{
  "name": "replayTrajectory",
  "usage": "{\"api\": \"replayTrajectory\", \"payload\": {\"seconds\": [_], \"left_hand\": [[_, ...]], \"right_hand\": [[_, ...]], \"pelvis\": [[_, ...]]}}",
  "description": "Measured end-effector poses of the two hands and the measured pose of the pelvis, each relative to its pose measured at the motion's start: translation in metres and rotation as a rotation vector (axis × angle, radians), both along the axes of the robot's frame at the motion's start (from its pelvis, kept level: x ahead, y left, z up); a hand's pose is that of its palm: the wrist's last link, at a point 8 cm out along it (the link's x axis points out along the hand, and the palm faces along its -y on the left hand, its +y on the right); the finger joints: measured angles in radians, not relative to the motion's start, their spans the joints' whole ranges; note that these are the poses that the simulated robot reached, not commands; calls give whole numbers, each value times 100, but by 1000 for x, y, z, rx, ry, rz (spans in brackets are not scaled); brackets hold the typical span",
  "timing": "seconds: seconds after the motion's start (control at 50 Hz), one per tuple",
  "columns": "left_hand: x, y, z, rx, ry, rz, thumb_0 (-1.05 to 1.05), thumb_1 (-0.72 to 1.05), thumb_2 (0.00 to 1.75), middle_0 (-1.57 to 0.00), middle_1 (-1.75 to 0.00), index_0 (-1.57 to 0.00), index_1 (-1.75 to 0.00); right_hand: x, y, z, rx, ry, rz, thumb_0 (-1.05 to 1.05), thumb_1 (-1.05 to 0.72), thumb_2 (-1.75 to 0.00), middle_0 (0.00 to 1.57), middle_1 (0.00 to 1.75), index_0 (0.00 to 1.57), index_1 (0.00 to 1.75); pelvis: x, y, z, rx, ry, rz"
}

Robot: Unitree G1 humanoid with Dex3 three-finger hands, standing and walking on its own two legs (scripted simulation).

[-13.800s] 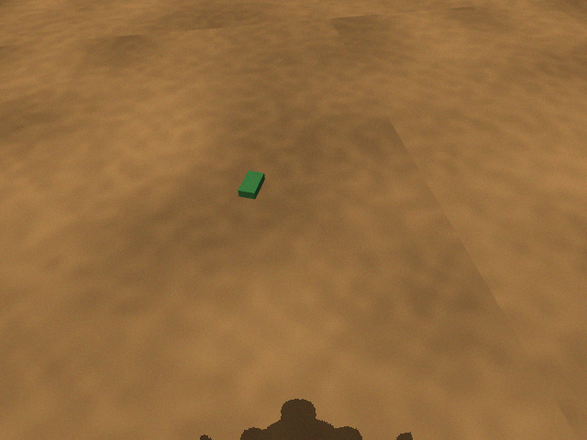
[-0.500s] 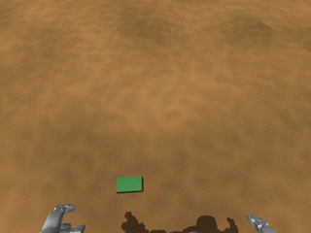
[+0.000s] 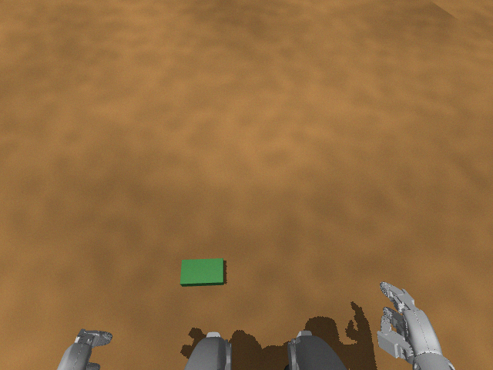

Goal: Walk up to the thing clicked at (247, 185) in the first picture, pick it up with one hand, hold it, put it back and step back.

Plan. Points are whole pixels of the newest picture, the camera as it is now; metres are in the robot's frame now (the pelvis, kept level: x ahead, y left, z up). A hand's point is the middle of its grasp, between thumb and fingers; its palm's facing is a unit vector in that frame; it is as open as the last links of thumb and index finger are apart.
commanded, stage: rise first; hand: left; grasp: from above
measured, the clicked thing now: (202, 272) +0.44 +0.18 -0.66
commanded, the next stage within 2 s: none
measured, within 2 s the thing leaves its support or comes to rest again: neither
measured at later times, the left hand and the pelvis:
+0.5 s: hand (138, 328) +0.22 +0.27 -0.31, palm faces -0.45 -0.50 -0.74, open 14.2 cm; pelvis -0.06 -0.01 -0.17, yaw -1 degrees
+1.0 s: hand (159, 292) +0.33 +0.27 -0.45, palm faces -0.49 -0.10 -0.87, open 14.2 cm; pelvis -0.10 +0.00 -0.29, yaw -4 degrees
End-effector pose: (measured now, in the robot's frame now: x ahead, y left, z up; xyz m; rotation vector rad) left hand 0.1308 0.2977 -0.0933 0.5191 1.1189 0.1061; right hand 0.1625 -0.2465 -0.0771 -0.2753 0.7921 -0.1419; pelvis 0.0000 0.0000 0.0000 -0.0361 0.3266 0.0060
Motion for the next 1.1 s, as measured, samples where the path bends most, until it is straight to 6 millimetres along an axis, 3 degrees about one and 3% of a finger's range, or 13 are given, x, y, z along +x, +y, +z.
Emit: {"api": "replayTrajectory", "payload": {"seconds": [0.1, 0.2, 0.4, 0.56, 0.68, 0.78, 0.9, 1.1], "left_hand": [[2, 0, -12, 23, -4, -44, -1, -53, 98, -8, -106, -7, -106], [14, 4, -39, 75, -13, -136, -1, -56, 98, -8, -106, -8, -106], [71, 0, -125, 238, -122, -421, -1, -58, 99, -9, -106, -9, -107], [118, -5, -187, 378, -188, -610, -1, -58, 101, -11, -105, -10, -107], [149, -11, -227, 455, -232, -738, -1, -57, 103, -11, -103, -10, -105], [173, -15, -253, 505, -262, -822, -1, -55, 104, -10, -103, -8, -104], [195, -21, -277, 548, -283, -893, 0, -54, 105, -8, -102, -7, -103], [217, -25, -311, 591, -287, -996, 0, -54, 104, -8, -98, -7, -99]], "right_hand": [[2, 0, -13, -3, -7, 18, 1, -89, -89, 20, 30, 20, 30], [0, -4, -40, -6, -2, 47, 1, -90, -90, 20, 30, 20, 30], [-18, -22, -143, -9, 63, 72, 1, -92, -90, 20, 30, 20, 30], [-62, -31, -233, 4, 194, 57, 1, -93, -91, 20, 30, 20, 30], [-112, -33, -281, 3, 322, 21, 1, -92, -90, 20, 30, 20, 30], [-152, -34, -303, -13, 417, -24, 1, -89, -90, 20, 30, 20, 30], [-187, -34, -313, -35, 507, -80, 1, -88, -89, 20, 30, 20, 30], [-211, -34, -325, -60, 603, -100, 1, -90, -90, 20, 30, 20, 30]], "pelvis": [[-3, 0, -14, -2, 34, 1], [-12, -1, -40, -1, 87, 0], [-41, -7, -126, 7, 212, -8], [-68, -10, -193, 0, 268, -15], [-85, -10, -235, -11, 278, -22], [-93, -8, -260, -25, 277, -28], [-96, -3, -279, -44, 277, -32], [-94, 1, -303, -60, 291, -37]]}}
